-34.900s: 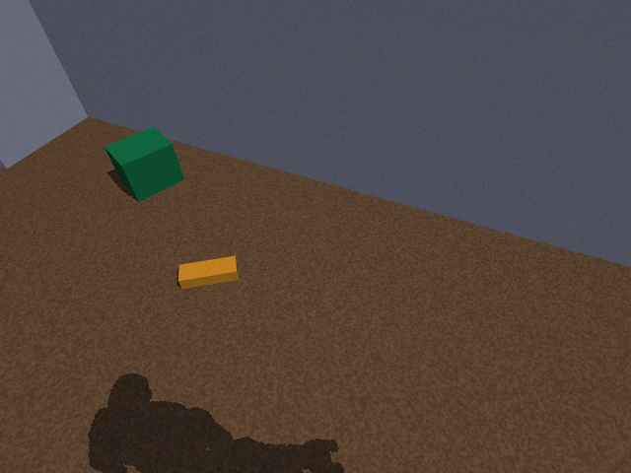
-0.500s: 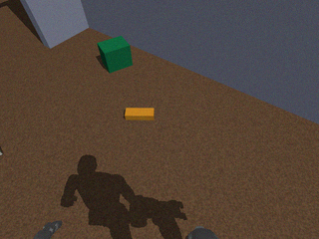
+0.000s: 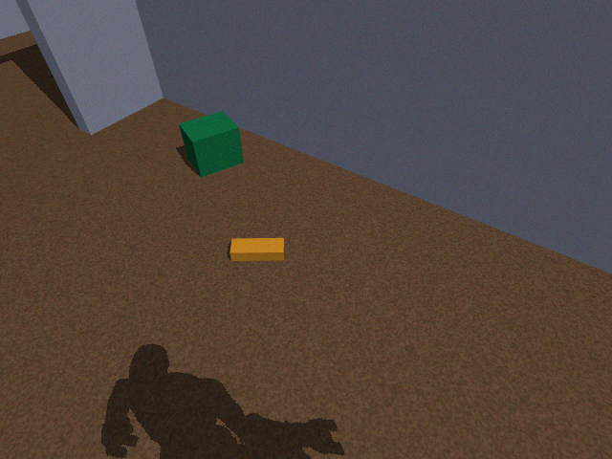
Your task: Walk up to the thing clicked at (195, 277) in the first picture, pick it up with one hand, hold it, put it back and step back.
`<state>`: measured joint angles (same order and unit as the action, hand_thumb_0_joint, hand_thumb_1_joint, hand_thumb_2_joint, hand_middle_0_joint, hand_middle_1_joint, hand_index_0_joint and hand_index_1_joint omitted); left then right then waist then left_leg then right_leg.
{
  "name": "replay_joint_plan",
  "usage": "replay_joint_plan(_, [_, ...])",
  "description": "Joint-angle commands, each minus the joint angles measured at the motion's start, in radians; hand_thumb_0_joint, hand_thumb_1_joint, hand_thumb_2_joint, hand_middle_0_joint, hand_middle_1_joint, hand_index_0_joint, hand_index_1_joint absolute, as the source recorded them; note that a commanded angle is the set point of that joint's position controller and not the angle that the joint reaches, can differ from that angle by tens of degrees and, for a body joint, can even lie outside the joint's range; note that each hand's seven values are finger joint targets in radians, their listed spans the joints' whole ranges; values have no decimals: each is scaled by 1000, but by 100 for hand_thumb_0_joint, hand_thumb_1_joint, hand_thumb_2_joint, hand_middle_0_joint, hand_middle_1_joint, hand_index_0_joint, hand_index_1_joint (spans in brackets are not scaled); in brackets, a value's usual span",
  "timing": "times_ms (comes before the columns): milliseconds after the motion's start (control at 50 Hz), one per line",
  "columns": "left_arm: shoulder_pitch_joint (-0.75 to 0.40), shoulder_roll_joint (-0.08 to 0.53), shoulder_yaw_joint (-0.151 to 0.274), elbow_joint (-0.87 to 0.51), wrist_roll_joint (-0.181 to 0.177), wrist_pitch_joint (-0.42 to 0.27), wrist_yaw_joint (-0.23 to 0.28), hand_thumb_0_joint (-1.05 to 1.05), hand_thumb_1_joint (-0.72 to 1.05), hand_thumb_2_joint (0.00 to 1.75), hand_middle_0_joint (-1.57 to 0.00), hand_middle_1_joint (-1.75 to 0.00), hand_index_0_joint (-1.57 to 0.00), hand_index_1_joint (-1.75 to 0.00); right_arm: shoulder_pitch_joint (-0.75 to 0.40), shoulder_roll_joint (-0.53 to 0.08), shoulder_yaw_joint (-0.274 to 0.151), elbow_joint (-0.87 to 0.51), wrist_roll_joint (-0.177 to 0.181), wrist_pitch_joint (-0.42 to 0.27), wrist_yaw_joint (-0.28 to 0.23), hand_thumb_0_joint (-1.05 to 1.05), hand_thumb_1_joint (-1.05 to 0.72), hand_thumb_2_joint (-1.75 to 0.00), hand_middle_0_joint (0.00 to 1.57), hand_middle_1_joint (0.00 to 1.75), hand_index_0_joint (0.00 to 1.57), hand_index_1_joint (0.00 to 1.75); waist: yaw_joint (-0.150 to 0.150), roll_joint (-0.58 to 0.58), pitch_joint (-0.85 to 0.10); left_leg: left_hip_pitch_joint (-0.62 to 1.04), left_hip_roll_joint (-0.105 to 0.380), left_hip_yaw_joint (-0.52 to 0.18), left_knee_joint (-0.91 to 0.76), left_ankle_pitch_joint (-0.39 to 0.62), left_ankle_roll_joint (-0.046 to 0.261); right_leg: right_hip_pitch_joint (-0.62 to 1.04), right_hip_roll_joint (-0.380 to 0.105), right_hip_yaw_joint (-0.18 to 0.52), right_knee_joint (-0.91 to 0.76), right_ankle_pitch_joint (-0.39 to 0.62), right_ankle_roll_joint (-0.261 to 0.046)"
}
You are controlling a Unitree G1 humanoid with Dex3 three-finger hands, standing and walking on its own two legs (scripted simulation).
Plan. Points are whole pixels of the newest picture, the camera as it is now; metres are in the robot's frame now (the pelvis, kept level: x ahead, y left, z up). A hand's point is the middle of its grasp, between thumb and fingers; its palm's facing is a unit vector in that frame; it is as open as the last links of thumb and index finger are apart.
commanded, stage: step back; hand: left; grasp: from above
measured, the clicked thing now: (258, 249) +1.07 +0.24 -0.74
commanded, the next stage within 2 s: stand in 0.54 s
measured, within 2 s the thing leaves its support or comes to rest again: neither
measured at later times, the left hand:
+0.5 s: hand out of the picture +0.15 +0.26 -0.14, palm faces -0.04 -0.94 -0.34, open 7.4 cm
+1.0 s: hand out of the picture +0.10 +0.25 -0.14, palm faces -0.05 -0.94 -0.34, open 7.4 cm
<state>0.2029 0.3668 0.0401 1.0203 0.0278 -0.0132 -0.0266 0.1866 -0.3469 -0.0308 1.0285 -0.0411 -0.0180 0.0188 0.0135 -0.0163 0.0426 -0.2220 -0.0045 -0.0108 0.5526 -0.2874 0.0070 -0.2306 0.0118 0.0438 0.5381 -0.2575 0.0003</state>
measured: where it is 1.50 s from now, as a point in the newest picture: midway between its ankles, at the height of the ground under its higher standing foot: outside the picture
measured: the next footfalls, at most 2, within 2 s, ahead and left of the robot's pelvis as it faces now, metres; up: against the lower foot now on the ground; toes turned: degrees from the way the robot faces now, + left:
none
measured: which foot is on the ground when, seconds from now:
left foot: down 0.00-1.00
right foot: down 0.00-1.00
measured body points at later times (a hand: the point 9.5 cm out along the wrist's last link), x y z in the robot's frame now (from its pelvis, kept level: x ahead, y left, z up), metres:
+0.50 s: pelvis +0.03 +0.00 +0.01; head +0.04 +0.01 +0.46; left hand +0.15 +0.30 -0.12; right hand +0.13 -0.30 -0.11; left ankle +0.01 +0.12 -0.73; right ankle +0.02 -0.13 -0.73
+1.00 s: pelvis +0.01 +0.00 +0.02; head +0.02 +0.00 +0.47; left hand +0.10 +0.30 -0.12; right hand +0.09 -0.30 -0.12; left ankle +0.01 +0.12 -0.73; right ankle +0.02 -0.13 -0.73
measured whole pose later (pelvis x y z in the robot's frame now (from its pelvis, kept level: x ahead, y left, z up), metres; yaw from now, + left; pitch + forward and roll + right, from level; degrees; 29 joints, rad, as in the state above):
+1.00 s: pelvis +0.01 +0.00 +0.02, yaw -1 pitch -3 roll +0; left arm 0.09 0.34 0.00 1.13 0.01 -0.01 0.00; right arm 0.08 -0.34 -0.01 1.14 -0.01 -0.01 0.01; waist -0.01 0.00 0.06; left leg -0.08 -0.01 0.00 0.31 -0.18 0.01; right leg -0.11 -0.01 0.06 0.33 -0.17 0.02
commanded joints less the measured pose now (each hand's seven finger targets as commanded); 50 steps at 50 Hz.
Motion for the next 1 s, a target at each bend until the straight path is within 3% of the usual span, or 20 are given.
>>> replay_joint_plan(0, [-67,221,43,-63,-10,-42,23,0,90,90,-20,-30,-20,-30,-113,-211,-46,-75,10,-31,-20,0,-90,-90,20,30,20,30,5,78,-32,-83,100,-123,-186,-78,21,90,-95,129,-150,52,-63])
replay_joint_plan(80, [-104,221,37,-55,-14,-44,30,0,90,90,-20,-30,-20,-30,-91,-201,-45,-44,17,-33,-24,0,-90,-90,20,30,20,30,-15,20,-78,17,95,-83,-133,148,21,87,-123,128,-143,227,-64])
replay_joint_plan(140, [-106,210,32,-45,-14,-43,34,0,90,90,-20,-30,-20,-30,-106,-201,-46,-33,22,-31,-26,0,-90,-90,20,30,20,30,-10,8,-111,50,108,-79,-127,228,31,117,-114,101,-135,292,-53])
replay_joint_plan(220, [-132,215,32,-40,-12,-36,37,0,90,90,-20,-30,-20,-30,-125,-201,-48,-24,19,-25,-27,0,-90,-90,20,30,20,30,-12,0,-88,45,105,-69,-144,200,31,102,-116,100,-135,268,-51])
replay_joint_plan(340, [-151,205,29,-38,-12,-35,39,0,90,90,-20,-30,-20,-30,-145,-200,-49,-12,18,-23,-28,0,-90,-90,20,30,20,30,-11,18,-109,84,118,-59,-156,296,29,120,-106,85,-129,334,-44])
replay_joint_plan(500, [-167,203,28,-37,-9,-29,40,0,90,90,-20,-30,-20,-30,-162,-198,-54,-11,18,-18,-28,0,-90,-90,20,30,20,30,-16,26,-122,116,121,-48,-175,315,23,133,-101,81,-132,342,-42])
replay_joint_plan(520, [-176,167,6,-12,-28,-27,39,0,90,90,-20,-30,-20,-30,-168,-203,-39,0,34,-20,-28,0,-90,-90,20,30,20,30,-20,48,-122,141,131,-84,-210,408,22,139,-120,89,-151,405,-30])
replay_joint_plan(580, [-164,171,1,-3,-28,-24,42,0,90,90,-20,-30,-20,-30,-177,-207,-37,13,35,-21,-29,0,-90,-90,20,30,20,30,-12,52,-131,186,138,-82,-222,460,18,155,-115,73,-171,394,-18])
replay_joint_plan(640, [-179,179,0,9,-24,-23,43,0,90,90,-20,-30,-20,-30,-176,-201,-31,21,36,-18,-28,0,-90,-90,20,30,20,30,-18,29,-125,183,135,-76,-240,436,15,170,-118,72,-192,386,-12])
replay_joint_plan(660, [-180,184,1,14,-24,-19,43,0,90,90,-20,-30,-20,-30,-178,-199,-30,24,36,-16,-30,0,-90,-90,20,30,20,30,-17,21,-104,178,131,-78,-259,381,14,149,-115,73,-201,333,-13])
replay_joint_plan(760, [-183,186,-3,30,-22,-23,42,0,90,90,-20,-30,-20,-30,-180,-200,-28,37,34,-14,-26,0,-90,-90,20,30,20,30,-19,19,-84,162,128,-80,-284,279,10,145,-122,80,-234,259,-13])
replay_joint_plan(880, [-164,186,-9,41,-20,-26,39,0,90,90,-20,-30,-20,-30,-172,-206,-26,49,35,-16,-23,0,-90,-90,20,30,20,30,-17,24,-90,187,128,-81,-288,256,12,123,-128,86,-251,250,-17])
replay_joint_plan(980, [-153,190,-8,50,-20,-21,37,0,90,90,-20,-30,-20,-30,-158,-207,-23,57,32,-14,-22,0,-90,-90,20,30,20,30,-17,18,-46,145,122,-91,-318,143,9,93,-120,88,-267,148,-17])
